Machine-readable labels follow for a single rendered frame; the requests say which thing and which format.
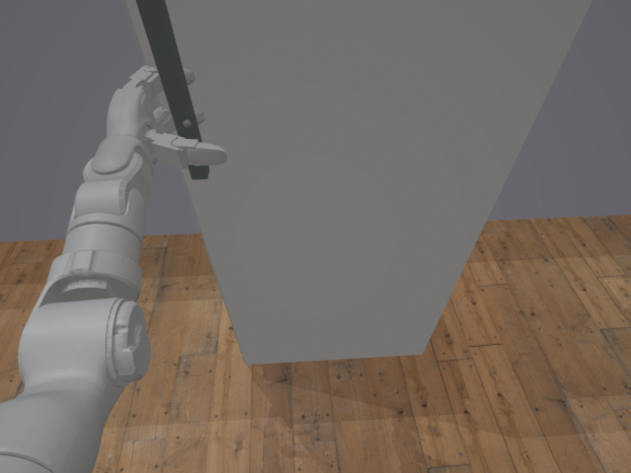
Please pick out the left robot forearm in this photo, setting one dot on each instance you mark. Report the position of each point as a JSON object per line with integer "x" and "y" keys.
{"x": 105, "y": 234}

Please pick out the handle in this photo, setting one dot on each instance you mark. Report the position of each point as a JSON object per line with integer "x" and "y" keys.
{"x": 159, "y": 31}

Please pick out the left robot hand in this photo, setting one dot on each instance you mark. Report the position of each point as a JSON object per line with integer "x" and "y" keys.
{"x": 130, "y": 114}

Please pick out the fridge door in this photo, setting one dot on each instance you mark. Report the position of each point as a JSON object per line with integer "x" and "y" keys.
{"x": 367, "y": 143}

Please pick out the left robot upper arm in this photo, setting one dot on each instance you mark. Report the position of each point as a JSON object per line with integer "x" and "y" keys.
{"x": 76, "y": 359}

